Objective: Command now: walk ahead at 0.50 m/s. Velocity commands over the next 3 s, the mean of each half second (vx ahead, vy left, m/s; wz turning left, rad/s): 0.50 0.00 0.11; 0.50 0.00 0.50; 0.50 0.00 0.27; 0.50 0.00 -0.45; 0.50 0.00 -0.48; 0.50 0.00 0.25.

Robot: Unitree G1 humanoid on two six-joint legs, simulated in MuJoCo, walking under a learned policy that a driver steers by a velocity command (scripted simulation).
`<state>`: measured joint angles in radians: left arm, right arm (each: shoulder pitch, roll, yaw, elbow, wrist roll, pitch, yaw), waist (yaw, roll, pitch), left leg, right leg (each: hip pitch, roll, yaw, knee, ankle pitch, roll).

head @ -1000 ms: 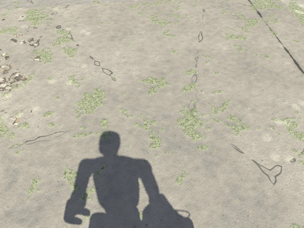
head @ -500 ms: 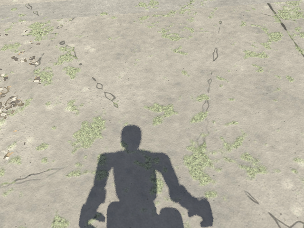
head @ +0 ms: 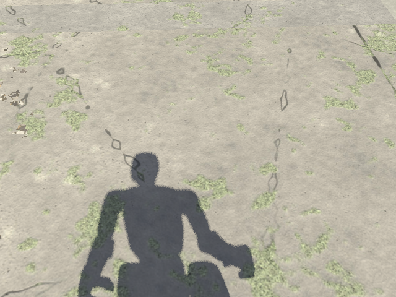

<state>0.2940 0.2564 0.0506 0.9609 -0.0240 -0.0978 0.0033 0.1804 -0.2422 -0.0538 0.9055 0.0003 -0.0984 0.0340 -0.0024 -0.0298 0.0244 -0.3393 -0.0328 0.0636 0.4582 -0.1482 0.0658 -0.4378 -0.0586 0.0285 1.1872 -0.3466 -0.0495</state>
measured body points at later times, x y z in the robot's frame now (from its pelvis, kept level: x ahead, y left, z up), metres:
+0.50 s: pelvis +0.28 -0.05 -0.01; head +0.31 -0.06 +0.44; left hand +0.44 +0.20 -0.11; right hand +0.27 -0.32 -0.16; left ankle +0.11 +0.08 -0.66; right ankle +0.37 -0.15 -0.74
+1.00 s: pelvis +0.52 +0.04 -0.02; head +0.55 +0.06 +0.42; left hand +0.45 +0.31 -0.17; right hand +0.79 -0.14 -0.12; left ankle +0.59 +0.14 -0.74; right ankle +0.39 -0.16 -0.70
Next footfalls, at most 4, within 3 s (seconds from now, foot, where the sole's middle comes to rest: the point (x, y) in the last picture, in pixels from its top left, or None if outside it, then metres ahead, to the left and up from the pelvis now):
0.42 right None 0.41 -0.16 -0.77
0.96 left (154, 253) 0.63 0.16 -0.77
1.52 right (165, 166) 1.01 0.14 -0.77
2.00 left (105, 129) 1.20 0.42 -0.77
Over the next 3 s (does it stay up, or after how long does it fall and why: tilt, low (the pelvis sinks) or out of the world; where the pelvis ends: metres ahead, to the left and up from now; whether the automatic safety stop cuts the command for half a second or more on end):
stays up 1.60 0.27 -0.01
